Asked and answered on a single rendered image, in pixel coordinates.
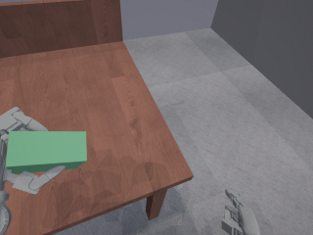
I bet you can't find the robot right hand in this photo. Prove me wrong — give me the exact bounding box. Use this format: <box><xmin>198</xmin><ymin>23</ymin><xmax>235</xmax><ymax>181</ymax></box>
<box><xmin>221</xmin><ymin>188</ymin><xmax>261</xmax><ymax>235</ymax></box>

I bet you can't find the left robot forearm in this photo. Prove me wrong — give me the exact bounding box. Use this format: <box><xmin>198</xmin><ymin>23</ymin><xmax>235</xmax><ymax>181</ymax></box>
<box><xmin>0</xmin><ymin>191</ymin><xmax>12</xmax><ymax>235</ymax></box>

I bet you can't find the sponge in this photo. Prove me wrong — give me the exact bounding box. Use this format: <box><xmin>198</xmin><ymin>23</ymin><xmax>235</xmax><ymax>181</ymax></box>
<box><xmin>5</xmin><ymin>131</ymin><xmax>87</xmax><ymax>174</ymax></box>

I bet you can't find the table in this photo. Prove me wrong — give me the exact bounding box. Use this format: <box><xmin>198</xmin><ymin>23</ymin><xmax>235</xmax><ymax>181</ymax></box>
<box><xmin>0</xmin><ymin>0</ymin><xmax>194</xmax><ymax>235</ymax></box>

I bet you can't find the robot left hand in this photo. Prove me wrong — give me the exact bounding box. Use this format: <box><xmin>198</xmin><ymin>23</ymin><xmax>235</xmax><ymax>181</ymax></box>
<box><xmin>0</xmin><ymin>107</ymin><xmax>66</xmax><ymax>195</ymax></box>

